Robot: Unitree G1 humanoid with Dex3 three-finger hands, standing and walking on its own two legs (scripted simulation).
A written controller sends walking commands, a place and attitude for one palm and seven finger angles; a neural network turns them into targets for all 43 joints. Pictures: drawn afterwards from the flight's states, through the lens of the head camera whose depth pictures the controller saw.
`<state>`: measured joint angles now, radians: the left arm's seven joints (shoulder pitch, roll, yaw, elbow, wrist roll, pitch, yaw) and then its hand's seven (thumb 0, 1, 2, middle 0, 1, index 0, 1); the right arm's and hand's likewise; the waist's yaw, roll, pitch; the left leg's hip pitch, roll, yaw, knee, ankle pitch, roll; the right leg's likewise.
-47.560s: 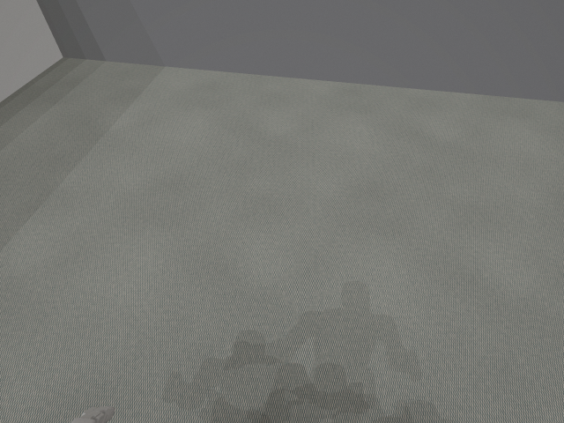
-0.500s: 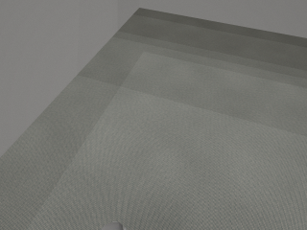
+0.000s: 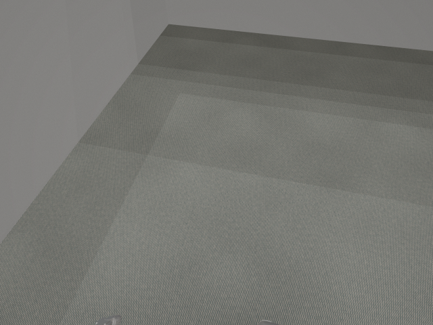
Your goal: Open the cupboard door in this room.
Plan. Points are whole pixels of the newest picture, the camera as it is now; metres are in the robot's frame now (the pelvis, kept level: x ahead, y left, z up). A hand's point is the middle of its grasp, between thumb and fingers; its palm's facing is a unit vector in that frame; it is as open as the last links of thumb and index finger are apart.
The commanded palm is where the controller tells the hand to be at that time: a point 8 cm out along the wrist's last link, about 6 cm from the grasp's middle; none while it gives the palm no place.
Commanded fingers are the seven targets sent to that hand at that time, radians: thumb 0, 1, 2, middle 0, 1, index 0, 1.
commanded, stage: turn to face it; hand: left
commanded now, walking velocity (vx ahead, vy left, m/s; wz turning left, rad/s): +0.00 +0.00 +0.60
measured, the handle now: out of the picture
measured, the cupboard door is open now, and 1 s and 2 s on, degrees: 47 47 47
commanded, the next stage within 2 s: none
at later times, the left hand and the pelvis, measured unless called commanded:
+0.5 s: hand (127, 301) +0.19 +0.20 -0.15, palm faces +0.27 -0.94 -0.23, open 7.4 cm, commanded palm none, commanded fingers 0.00 0.90 0.90 -0.20 -0.30 -0.20 -0.30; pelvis +0.13 -0.02 +0.01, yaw +14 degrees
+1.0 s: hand out of the picture +0.09 +0.16 -0.17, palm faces +0.56 -0.78 -0.26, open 7.4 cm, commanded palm none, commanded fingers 0.00 0.90 0.90 -0.20 -0.30 -0.20 -0.30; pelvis +0.16 -0.05 +0.00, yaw +34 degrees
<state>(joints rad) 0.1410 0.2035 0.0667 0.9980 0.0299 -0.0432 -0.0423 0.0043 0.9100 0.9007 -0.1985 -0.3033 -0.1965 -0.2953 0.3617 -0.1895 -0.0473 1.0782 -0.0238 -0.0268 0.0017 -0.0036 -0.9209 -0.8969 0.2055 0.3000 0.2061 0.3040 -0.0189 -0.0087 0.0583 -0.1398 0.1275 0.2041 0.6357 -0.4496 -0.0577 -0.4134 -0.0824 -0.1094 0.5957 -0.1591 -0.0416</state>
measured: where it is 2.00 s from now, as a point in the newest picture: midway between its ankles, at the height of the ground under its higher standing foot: outside the picture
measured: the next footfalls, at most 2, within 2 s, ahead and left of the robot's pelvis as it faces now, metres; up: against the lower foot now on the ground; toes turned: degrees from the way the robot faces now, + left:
left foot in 0.28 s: +0.17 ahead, +0.12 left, +0.00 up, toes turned +16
right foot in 0.58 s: +0.23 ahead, -0.15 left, +0.00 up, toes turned +15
